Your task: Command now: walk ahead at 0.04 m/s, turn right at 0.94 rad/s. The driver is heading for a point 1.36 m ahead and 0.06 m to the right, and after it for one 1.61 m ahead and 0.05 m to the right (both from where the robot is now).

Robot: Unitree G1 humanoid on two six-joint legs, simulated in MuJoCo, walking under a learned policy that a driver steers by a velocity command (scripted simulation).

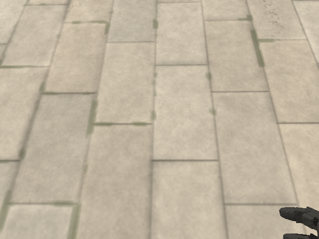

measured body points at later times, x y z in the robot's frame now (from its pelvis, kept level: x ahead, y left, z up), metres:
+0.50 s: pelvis +0.05 +0.08 +0.01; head +0.08 +0.09 +0.46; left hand +0.30 +0.28 -0.09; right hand +0.07 -0.22 -0.09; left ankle +0.12 +0.17 -0.73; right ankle -0.03 -0.06 -0.68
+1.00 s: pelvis +0.04 +0.11 -0.01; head +0.09 +0.13 +0.43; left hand +0.18 +0.40 -0.12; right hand +0.23 -0.18 -0.09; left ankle +0.06 +0.21 -0.74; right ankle -0.02 -0.04 -0.72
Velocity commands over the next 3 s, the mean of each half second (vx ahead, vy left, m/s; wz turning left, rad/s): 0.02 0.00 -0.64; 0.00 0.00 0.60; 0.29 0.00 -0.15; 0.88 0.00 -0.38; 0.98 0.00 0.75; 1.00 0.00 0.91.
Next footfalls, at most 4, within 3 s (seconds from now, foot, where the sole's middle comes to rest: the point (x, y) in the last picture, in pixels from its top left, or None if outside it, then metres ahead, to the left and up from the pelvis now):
0.24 left None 0.16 0.16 -0.77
0.60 right None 0.02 -0.05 -0.77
0.98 left None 0.10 0.22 -0.77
1.68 right None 0.28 -0.09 -0.77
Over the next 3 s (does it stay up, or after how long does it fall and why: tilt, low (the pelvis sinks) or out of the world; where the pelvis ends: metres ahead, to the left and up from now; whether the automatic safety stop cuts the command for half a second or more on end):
stays up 1.30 -0.13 -0.03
